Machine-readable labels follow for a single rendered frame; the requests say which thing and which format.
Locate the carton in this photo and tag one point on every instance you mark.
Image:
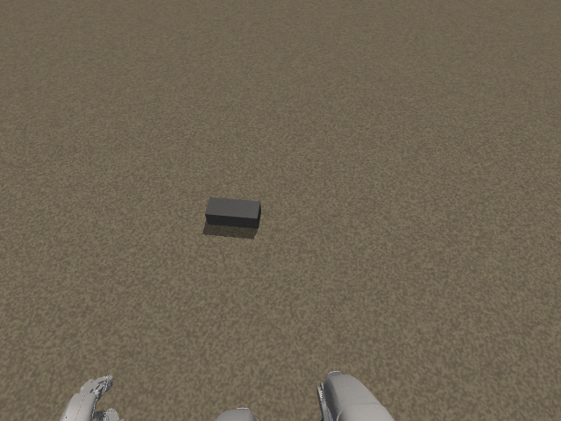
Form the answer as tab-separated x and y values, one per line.
233	212

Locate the left robot hand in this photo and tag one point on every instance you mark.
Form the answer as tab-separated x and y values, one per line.
81	406

